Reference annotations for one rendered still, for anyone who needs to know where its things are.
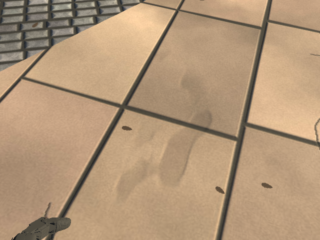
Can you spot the left robot hand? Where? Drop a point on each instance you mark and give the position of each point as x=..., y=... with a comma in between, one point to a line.
x=42, y=227

